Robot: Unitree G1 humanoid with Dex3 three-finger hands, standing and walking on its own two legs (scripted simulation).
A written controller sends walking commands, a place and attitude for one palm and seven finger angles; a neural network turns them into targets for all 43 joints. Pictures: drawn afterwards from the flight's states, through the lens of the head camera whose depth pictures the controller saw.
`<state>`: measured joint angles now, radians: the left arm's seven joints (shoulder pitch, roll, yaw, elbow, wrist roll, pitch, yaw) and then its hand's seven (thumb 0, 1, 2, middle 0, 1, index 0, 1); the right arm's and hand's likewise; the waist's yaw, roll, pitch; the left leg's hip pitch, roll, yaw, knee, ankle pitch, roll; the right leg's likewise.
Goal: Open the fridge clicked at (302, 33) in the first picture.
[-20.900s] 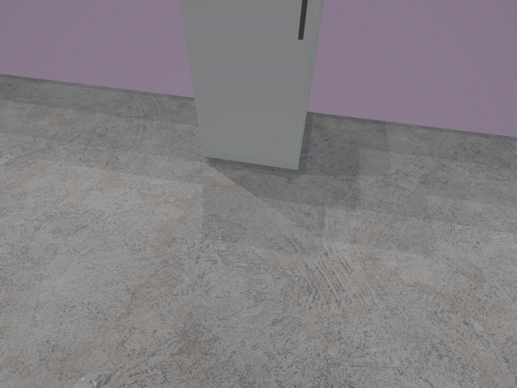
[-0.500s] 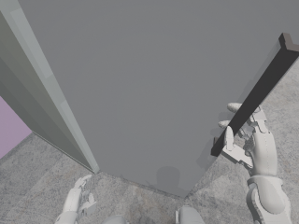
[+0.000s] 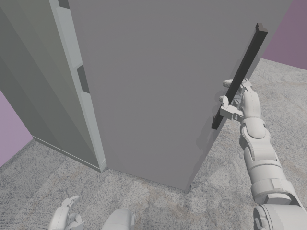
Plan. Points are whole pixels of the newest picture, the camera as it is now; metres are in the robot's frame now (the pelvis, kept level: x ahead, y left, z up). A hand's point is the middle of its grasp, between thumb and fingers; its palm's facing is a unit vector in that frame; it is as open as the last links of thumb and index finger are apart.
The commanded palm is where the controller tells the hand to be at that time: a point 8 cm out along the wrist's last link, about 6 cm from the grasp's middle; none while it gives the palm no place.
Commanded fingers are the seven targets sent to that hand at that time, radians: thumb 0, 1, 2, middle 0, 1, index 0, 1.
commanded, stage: stop walking and hold the door back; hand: right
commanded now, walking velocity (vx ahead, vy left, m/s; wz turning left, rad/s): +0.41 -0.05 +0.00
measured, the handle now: (232, 85) +0.47 -0.17 +0.16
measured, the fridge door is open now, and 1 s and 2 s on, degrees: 81 72 71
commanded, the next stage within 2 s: loosen the grip on the handle in 1.22 s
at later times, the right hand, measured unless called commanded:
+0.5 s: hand (226, 97) +0.45 -0.16 +0.14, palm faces +0.05 +0.98 -0.18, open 6.6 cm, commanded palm +0.47 -0.22 +0.12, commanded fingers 0.00 -0.90 -0.90 0.45 1.40 0.45 1.40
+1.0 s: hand (226, 87) +0.49 -0.17 +0.14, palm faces +0.04 +0.99 -0.16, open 6.3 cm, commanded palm +0.47 -0.24 +0.12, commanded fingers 0.00 -0.90 -0.90 0.45 1.40 0.45 1.40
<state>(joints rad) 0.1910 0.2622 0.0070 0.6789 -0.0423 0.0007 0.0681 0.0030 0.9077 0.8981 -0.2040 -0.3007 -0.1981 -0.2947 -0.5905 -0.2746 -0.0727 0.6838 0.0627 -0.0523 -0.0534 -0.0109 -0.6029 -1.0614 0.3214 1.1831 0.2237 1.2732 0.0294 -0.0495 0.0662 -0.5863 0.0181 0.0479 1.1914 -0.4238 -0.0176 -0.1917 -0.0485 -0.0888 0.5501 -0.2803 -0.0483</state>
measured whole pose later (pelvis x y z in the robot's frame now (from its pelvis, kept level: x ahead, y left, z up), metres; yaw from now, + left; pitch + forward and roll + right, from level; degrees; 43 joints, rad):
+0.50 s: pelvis -0.02 -0.02 -0.01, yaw +4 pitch -5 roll -2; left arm 0.31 0.34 0.04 0.83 -0.05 -0.10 0.12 0.01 0.91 0.90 -0.20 -0.30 -0.20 -0.29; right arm -0.90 -0.37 -0.19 1.17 0.02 -0.14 0.01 0.02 -0.59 -1.05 0.28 1.21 0.30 1.29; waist 0.06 0.02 0.07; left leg -0.37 0.09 -0.06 0.80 -0.40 -0.03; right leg -0.26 -0.07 -0.15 0.63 -0.27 0.01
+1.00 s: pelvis +0.01 -0.03 +0.00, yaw +5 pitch +0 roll +1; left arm 0.29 0.28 -0.02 0.75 -0.04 -0.08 0.10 0.00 0.91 0.90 -0.21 -0.30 -0.20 -0.30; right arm -0.90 -0.36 -0.22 1.11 0.01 -0.16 0.01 0.01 -0.60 -0.94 0.31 1.26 0.35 1.30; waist 0.05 -0.03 0.05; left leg -0.31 0.02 0.03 0.53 -0.23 -0.02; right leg -0.29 -0.05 -0.09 0.59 -0.30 -0.01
